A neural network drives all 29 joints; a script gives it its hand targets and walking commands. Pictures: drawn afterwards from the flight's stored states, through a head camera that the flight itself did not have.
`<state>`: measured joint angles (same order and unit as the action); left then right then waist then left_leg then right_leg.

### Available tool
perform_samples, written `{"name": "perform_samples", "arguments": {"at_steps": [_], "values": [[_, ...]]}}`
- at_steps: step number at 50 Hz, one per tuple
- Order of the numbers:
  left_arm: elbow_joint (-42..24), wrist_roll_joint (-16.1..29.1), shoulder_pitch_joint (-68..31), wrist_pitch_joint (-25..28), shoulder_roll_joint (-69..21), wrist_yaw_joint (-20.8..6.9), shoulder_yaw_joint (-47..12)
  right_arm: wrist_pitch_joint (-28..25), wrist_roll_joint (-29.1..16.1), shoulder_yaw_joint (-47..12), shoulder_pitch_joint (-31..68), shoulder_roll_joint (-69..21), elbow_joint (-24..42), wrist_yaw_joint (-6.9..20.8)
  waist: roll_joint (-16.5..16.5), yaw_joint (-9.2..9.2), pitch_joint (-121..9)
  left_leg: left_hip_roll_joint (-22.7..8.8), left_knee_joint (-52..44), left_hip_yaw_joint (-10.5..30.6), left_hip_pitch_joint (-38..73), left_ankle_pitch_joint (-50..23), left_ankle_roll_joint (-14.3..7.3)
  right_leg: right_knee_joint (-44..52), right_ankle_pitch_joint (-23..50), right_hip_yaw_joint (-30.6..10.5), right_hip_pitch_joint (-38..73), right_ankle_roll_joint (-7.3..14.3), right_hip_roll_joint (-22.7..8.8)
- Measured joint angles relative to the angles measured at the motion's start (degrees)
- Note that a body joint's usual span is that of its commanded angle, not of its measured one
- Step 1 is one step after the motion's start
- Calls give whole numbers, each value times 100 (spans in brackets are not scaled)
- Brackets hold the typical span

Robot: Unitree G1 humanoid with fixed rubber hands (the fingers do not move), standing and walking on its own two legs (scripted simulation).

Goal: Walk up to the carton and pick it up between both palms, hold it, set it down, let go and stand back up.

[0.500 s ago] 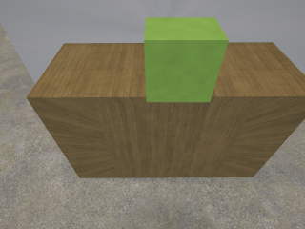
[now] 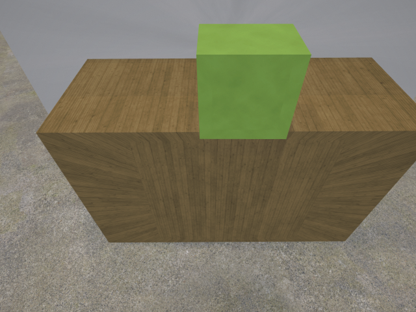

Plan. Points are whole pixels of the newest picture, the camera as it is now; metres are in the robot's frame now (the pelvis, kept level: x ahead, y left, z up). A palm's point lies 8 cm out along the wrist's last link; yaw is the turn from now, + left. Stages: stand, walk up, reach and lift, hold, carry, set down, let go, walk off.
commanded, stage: stand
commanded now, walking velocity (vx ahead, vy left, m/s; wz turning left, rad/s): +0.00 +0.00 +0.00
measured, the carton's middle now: (244, 83) +0.68 -0.09 +0.10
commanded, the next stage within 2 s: walk up in 0.40 s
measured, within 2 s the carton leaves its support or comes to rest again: neither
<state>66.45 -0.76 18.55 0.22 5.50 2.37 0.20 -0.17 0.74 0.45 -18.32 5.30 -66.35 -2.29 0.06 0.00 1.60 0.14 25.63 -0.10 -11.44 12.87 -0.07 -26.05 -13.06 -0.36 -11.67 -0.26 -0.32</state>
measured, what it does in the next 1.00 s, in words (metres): steps to the right: right foot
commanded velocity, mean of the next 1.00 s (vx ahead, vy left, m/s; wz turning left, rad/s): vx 0.18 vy -0.07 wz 0.00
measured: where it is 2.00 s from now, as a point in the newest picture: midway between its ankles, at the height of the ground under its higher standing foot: (240, 309)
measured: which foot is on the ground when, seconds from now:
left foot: down 0.00-0.90, up 0.92-1.00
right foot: down 0.00-0.62, up 0.64-0.88, down 0.90-1.00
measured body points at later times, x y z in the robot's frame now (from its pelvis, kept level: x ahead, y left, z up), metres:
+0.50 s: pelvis +0.01 +0.00 +0.00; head +0.01 +0.00 +0.45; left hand -0.03 +0.20 -0.16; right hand -0.03 -0.20 -0.16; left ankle +0.01 +0.12 -0.74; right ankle +0.01 -0.12 -0.74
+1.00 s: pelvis +0.08 -0.11 +0.00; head +0.08 -0.12 +0.45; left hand +0.09 +0.13 -0.15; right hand +0.04 -0.36 -0.16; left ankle +0.03 +0.06 -0.68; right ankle +0.06 -0.21 -0.74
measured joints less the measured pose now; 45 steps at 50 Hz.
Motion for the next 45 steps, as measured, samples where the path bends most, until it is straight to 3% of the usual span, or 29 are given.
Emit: {"name": "perform_samples", "arguments": {"at_steps": [30,32,35,37,39,42,45], "values": [[-9,10,39,35,-18,-5,-11,-36,-10,-16,-40,-16,5,4,0,1,-5,-2,-42,10,49,33,5,43,-32,-9,49,-3,1],[-73,-28,96,-100,63,-135,71,-9,24,62,-98,-12,104,-9,1,75,-105,-97,50,42,-51,545,-68,-799,-932,139,-319,-29,40],[-289,-233,-42,-300,302,-334,171,14,76,226,-228,67,181,-55,-43,211,-193,-348,-8,120,-121,457,62,-2530,-625,396,-1149,-180,17],[-494,-248,-194,-203,435,-407,238,-31,98,309,-373,162,136,-45,-99,188,-248,-525,-278,177,-57,155,209,-2958,-348,409,-1485,-251,-80],[-683,-184,-281,-73,532,-434,298,-76,93,365,-499,270,70,-35,-123,139,-318,-670,-451,176,15,-149,366,-2733,-297,358,-1524,-270,-196],[-823,-71,-320,8,616,-406,359,-120,115,437,-544,416,44,-22,-78,160,-400,-755,-403,131,85,2,566,-1540,-573,317,-1138,-271,-333],[-872,-12,-326,106,625,-336,374,-126,160,496,-501,542,136,0,-120,209,-335,-870,210,135,-51,527,498,-274,-417,531,-533,-200,-302]]}}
